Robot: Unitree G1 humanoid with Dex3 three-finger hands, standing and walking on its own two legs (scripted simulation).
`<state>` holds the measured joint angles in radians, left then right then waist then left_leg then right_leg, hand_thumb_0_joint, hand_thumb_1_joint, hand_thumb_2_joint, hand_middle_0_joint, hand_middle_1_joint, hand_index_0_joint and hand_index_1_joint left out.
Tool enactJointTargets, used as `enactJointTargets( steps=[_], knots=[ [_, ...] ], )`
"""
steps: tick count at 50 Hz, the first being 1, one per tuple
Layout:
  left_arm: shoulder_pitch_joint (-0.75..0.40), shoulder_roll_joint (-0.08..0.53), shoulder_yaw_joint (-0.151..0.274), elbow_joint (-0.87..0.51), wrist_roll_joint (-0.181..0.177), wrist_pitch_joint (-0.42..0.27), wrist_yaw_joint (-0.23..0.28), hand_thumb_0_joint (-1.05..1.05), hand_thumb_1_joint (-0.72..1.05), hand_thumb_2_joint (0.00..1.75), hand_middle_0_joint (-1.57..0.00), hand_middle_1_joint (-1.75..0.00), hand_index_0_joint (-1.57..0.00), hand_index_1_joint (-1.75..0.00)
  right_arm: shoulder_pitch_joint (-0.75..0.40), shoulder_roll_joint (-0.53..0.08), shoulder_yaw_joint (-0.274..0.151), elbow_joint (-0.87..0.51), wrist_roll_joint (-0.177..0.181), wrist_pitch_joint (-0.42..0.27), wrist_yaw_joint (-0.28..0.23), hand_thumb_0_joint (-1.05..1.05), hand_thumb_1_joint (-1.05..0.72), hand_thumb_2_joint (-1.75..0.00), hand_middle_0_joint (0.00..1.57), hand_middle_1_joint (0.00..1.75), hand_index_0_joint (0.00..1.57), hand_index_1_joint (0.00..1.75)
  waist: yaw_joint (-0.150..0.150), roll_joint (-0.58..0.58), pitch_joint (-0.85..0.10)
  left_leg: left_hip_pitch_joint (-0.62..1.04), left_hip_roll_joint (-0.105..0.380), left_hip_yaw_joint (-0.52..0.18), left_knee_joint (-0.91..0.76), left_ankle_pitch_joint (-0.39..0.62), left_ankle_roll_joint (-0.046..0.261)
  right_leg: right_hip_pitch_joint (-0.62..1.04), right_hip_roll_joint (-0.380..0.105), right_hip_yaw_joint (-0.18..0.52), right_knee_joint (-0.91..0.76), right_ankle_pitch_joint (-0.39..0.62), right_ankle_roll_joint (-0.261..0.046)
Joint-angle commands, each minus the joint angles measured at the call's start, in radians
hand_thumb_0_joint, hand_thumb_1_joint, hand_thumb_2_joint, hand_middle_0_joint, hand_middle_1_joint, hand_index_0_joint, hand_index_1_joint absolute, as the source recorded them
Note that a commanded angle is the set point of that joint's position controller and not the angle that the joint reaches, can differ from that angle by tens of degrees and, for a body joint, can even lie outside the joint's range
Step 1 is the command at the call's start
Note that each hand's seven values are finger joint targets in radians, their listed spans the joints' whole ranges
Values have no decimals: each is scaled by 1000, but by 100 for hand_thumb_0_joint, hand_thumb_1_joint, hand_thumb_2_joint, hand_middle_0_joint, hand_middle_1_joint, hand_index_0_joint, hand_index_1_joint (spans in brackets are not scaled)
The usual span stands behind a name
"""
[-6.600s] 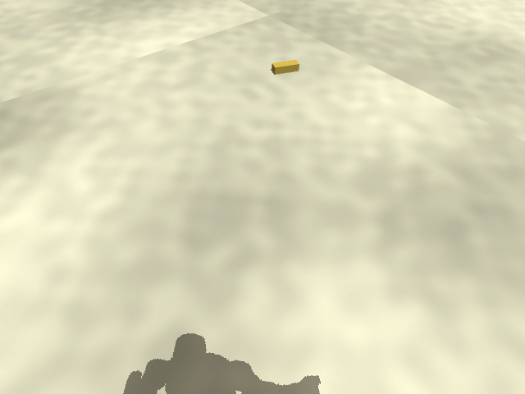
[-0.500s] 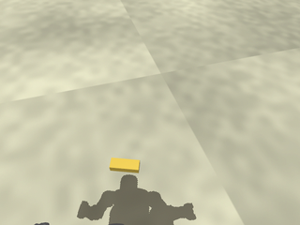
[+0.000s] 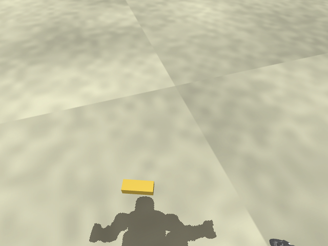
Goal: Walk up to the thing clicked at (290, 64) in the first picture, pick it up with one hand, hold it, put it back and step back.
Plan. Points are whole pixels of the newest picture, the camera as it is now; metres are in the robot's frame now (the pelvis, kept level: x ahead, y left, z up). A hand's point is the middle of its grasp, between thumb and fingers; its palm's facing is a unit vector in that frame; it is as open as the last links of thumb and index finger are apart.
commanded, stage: walk up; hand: left
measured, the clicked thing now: (138, 187) +0.54 +0.17 -0.75
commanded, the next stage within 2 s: stand in 0.50 s
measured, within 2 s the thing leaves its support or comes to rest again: neither
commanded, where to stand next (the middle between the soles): +0.04 +0.00 m, yaw -2 degrees
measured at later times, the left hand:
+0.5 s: hand out of the picture +0.11 +0.25 -0.15, palm faces -0.03 -0.93 -0.36, open 7.4 cm
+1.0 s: hand out of the picture +0.09 +0.24 -0.15, palm faces -0.02 -0.94 -0.34, open 7.4 cm
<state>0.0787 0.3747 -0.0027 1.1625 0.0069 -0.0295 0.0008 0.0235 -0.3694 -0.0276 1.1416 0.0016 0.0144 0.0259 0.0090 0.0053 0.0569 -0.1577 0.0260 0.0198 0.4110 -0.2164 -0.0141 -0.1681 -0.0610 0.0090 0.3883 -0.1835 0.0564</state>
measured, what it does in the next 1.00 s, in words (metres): stands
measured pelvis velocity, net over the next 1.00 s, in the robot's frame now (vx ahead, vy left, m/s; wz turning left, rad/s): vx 0.01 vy -0.01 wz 0.00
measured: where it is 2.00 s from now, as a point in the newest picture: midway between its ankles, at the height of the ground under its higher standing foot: outside the picture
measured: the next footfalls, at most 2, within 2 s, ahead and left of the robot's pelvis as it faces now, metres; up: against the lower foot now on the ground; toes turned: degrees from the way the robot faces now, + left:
none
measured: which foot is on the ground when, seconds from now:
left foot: down 0.00-1.00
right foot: down 0.00-1.00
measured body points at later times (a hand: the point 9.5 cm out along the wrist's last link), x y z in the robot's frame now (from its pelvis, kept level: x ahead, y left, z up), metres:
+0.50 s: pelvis +0.01 +0.00 +0.00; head +0.02 -0.01 +0.45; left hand +0.11 +0.30 -0.12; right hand +0.08 -0.31 -0.13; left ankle +0.01 +0.13 -0.74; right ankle +0.02 -0.16 -0.74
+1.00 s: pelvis +0.01 -0.01 +0.00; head +0.02 -0.01 +0.45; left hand +0.09 +0.29 -0.13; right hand +0.09 -0.32 -0.13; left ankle +0.01 +0.13 -0.74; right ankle +0.02 -0.16 -0.74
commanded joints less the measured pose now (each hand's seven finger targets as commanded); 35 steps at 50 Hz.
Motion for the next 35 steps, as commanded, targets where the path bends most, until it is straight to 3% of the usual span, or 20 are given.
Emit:
enactJointTargets(
  steps=[1,4,8,24,26,29,31,35],
  knots=[
    [-55,216,40,-68,4,-19,12,0,90,90,-20,-30,-20,-30,-42,-212,-35,-52,-5,-21,-12,0,-90,-90,20,30,20,30,-9,1,-91,13,90,-80,-116,42,37,29,-66,47,-75,48,-60],
    [-48,215,41,-69,3,-19,12,0,90,90,-20,-30,-20,-30,-32,-213,-33,-50,-5,-25,-14,0,-90,-90,20,30,20,30,-8,1,-119,40,89,-73,-105,114,35,49,-68,46,-68,112,-61],
    [-53,215,44,-76,1,-17,14,0,90,90,-20,-30,-20,-30,-15,-210,-32,-50,-6,-23,-15,0,-90,-90,20,30,20,30,-10,-5,-110,41,86,-68,-104,139,32,54,-69,45,-71,127,-58],
    [-60,206,50,-88,7,-12,15,0,90,90,-20,-30,-20,-30,11,-202,-36,-61,-8,-19,-16,0,-90,-90,20,30,20,30,-16,-3,-86,39,84,-61,-104,105,32,36,-63,50,-79,103,-60],
    [-60,196,46,-86,-4,-6,13,0,90,90,-20,-30,-20,-30,-9,-190,-30,-64,-9,-30,-21,0,-90,-90,20,30,20,30,-16,-47,-89,53,112,-84,-124,206,21,44,-69,46,-78,166,-59],
    [-56,198,46,-90,-5,-5,11,0,90,90,-20,-30,-20,-30,7,-200,-32,-54,-12,-35,-24,0,-90,-90,20,30,20,30,-23,-11,-108,69,109,-72,-124,229,14,63,-72,50,-82,181,-56],
    [-44,193,44,-89,-2,-4,10,0,90,90,-20,-30,-20,-30,-9,-200,-33,-54,-11,-33,-24,0,-90,-90,20,30,20,30,-18,13,-108,66,110,-69,-124,181,16,63,-76,53,-95,158,-55],
    [-46,201,45,-90,0,-3,9,0,90,90,-20,-30,-20,-30,-12,-187,-29,-51,-10,-35,-24,0,-90,-90,20,30,20,30,-18,4,-111,67,112,-68,-136,184,12,67,-73,49,-96,153,-60]
  ],
)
